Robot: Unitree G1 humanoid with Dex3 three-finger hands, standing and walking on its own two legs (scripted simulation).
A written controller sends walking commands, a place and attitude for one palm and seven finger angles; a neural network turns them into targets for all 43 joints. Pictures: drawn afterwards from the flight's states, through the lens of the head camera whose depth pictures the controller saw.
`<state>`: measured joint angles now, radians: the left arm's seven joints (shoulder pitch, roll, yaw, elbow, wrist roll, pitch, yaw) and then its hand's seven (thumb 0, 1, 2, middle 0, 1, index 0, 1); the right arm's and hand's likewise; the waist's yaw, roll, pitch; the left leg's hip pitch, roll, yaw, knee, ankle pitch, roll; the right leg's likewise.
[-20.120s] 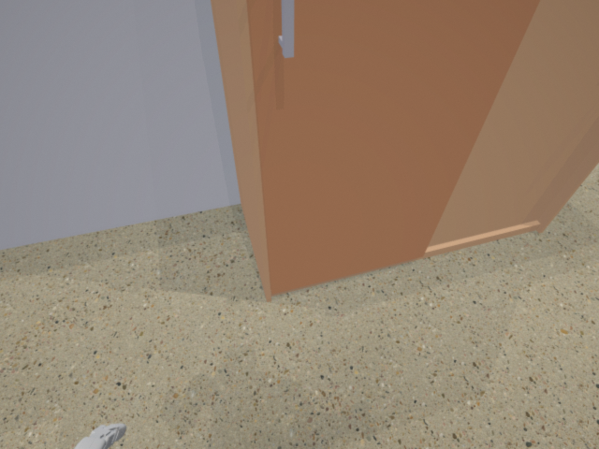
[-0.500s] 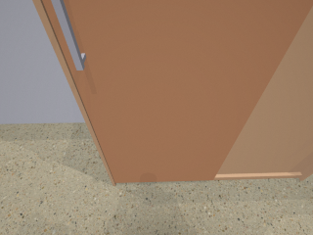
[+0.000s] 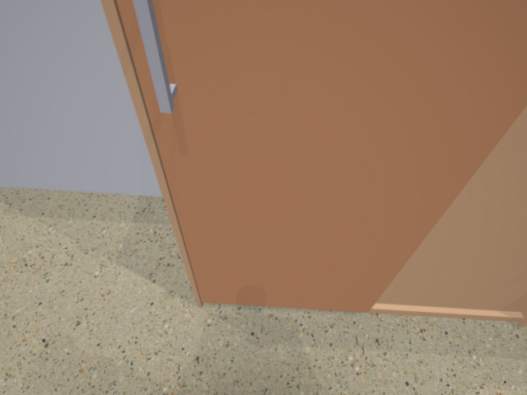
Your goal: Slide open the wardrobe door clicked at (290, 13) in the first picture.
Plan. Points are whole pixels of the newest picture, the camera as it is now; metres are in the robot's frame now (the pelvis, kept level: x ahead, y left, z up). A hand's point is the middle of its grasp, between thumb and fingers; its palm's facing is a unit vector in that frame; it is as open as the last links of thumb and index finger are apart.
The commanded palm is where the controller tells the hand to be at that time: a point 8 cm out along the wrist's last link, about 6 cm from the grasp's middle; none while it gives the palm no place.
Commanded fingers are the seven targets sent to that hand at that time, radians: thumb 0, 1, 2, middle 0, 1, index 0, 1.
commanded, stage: shuffle to correct the standing spot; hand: left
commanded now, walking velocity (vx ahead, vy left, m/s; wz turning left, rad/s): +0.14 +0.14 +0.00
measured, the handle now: (158, 47) +0.50 +0.20 +0.27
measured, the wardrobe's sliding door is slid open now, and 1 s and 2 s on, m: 0.00 0.00 0.00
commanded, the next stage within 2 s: come to a stop and stand still in 0.10 s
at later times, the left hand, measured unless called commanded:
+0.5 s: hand out of the picture +0.10 +0.27 -0.18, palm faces +0.03 -0.99 -0.16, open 7.3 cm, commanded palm none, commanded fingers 0.00 0.90 0.90 -0.20 -0.30 -0.20 -0.30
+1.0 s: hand out of the picture +0.13 +0.19 -0.17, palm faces +0.03 -0.98 -0.21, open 7.2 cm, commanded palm none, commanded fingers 0.00 0.90 0.90 -0.20 -0.30 -0.20 -0.30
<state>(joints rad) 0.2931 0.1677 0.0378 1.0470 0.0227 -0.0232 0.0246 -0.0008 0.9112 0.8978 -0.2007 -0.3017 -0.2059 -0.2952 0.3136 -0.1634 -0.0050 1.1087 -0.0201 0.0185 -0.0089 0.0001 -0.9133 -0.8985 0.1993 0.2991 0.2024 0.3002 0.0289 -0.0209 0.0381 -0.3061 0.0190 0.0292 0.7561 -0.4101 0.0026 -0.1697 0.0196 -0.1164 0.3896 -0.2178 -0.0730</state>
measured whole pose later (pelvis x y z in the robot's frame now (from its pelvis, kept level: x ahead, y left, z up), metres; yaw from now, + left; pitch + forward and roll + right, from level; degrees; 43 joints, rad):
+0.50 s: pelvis +0.07 +0.09 +0.00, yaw +0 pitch +1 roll -1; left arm 0.23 0.18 0.06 1.03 0.03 0.04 0.02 0.00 0.92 0.90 -0.20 -0.30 -0.20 -0.29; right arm 0.30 -0.08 0.00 1.08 -0.03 -0.02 -0.05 0.01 -0.93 -0.90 0.20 0.30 0.21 0.30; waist -0.01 -0.05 0.07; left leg -0.20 0.00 0.10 0.40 -0.22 0.05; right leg -0.45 -0.02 -0.02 1.01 -0.40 0.03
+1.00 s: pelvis +0.05 +0.01 -0.01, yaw +0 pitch +0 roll +0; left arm 0.18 0.15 0.03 1.00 0.02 -0.01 0.04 -0.02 0.94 0.90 -0.20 -0.30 -0.21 -0.30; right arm 0.24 -0.15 -0.05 1.07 -0.01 0.03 -0.03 0.00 -0.92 -0.90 0.20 0.30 0.20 0.30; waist -0.01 0.01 0.04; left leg -0.29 0.04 0.04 0.69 -0.40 -0.04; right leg -0.22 0.02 -0.08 0.52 -0.29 -0.06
